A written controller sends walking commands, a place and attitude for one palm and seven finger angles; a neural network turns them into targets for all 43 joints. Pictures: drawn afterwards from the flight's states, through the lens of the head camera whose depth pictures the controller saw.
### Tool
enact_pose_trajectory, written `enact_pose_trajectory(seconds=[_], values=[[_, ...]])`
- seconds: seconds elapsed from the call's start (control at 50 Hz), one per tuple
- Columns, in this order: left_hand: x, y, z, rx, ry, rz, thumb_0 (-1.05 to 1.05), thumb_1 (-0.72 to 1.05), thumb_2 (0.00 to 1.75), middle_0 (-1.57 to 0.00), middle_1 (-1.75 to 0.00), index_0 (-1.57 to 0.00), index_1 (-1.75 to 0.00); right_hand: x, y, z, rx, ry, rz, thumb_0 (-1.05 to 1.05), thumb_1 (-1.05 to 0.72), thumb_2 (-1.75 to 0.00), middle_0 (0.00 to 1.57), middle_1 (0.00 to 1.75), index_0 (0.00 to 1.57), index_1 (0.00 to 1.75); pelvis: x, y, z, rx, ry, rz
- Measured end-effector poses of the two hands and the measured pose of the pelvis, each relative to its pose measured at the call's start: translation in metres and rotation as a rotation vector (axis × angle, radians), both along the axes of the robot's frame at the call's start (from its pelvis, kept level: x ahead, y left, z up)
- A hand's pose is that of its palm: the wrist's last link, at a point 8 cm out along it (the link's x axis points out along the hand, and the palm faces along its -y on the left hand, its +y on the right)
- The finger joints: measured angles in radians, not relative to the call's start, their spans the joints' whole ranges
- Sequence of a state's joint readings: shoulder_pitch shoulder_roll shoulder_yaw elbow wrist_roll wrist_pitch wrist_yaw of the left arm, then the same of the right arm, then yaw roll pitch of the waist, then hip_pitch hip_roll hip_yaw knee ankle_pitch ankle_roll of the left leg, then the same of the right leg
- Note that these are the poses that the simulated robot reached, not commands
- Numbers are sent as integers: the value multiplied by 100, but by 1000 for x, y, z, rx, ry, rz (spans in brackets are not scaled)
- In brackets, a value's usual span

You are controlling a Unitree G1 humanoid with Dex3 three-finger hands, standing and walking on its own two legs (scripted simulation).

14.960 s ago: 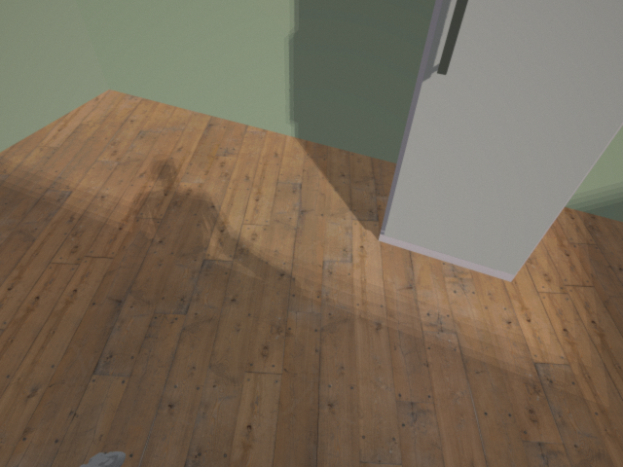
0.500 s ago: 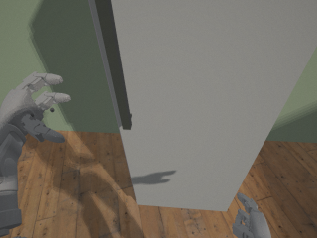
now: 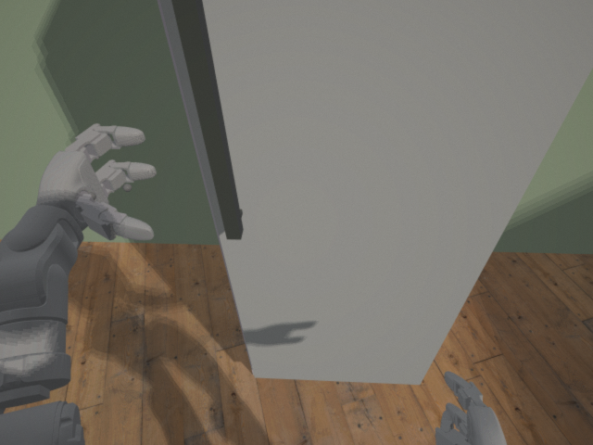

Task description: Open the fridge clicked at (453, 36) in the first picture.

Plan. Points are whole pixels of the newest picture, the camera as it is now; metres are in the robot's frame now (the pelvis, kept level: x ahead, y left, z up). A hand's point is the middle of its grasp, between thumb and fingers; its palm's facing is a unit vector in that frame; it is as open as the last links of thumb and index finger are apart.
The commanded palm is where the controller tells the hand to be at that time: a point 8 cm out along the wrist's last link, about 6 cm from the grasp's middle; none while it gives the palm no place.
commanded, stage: move the hooked fingers beside the handle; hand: left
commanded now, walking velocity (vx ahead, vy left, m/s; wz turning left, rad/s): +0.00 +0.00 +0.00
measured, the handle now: (212, 96) +0.46 +0.14 +0.28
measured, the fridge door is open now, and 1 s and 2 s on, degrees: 0 0 0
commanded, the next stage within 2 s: none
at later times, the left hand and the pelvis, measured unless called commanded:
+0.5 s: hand (164, 169) +0.40 +0.20 +0.21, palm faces +0.04 -1.00 -0.03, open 14.0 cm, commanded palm +0.37 +0.26 +0.21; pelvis +0.01 -0.01 +0.00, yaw -1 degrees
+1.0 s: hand (163, 173) +0.40 +0.21 +0.20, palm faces +0.05 -1.00 -0.03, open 14.0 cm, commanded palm +0.37 +0.26 +0.21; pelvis +0.01 -0.02 +0.00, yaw -1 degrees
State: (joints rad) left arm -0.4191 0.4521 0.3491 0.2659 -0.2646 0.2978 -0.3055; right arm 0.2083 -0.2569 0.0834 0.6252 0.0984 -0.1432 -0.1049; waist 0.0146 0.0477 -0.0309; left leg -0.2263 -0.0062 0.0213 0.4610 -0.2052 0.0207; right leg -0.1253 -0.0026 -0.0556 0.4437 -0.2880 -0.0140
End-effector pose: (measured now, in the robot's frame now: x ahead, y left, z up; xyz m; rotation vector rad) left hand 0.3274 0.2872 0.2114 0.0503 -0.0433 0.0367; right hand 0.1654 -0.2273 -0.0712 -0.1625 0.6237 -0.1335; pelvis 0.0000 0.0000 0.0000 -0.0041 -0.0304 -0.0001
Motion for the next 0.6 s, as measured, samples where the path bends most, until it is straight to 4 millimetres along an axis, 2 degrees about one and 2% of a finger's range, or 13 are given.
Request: enact_pose_trajectory(seconds=[0.12, 0.44, 0.6], values=[[11, -12, -4, -18, 8, -15, -1, -50, 30, -30, -120, -31, -120, -6, -3, -5, -3, 35, -11, 1, -90, -90, 20, 30, 20, 30, 2, 0, 0, 2, 4, -3], [41, -27, -3, -19, 19, -1, -2, -50, 30, -30, -120, -30, -120, -16, -21, -11, -15, 100, -56, 1, -90, -90, 20, 30, 20, 30, 9, -7, 1, 6, 19, -11], [50, -35, -7, -22, 35, 0, -1, -50, 30, -30, -120, -30, -120, -17, -29, -14, -12, 122, -72, 1, -90, -90, 20, 30, 20, 30, 13, -11, 1, 8, 25, -14]])
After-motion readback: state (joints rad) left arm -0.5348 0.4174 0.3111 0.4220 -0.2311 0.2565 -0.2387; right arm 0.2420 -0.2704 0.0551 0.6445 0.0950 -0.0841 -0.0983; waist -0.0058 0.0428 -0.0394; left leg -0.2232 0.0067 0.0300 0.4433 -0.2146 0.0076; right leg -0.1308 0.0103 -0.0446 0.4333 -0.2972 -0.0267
